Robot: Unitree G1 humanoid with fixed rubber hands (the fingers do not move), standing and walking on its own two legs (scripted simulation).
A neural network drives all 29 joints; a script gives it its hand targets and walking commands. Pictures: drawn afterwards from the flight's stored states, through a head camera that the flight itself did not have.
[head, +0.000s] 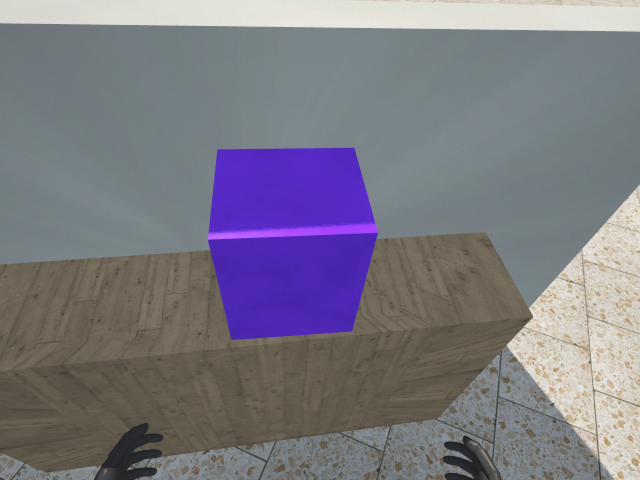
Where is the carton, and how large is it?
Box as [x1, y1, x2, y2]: [208, 148, 377, 339]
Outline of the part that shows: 354,148 217,149 208,241 231,339 350,331 352,329 377,234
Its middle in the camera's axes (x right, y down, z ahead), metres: -0.05 +0.02 +0.63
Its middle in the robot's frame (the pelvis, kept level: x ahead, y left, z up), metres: +0.47 +0.04 -0.02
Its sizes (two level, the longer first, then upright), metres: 0.208 0.178 0.260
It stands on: a pedestal, 0.62 m high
